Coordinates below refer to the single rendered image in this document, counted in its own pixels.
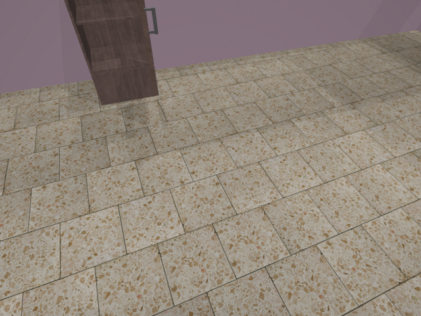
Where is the cupboard door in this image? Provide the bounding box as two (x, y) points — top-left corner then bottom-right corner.
(138, 0), (157, 95)

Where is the handle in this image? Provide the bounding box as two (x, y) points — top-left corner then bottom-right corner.
(143, 7), (159, 34)

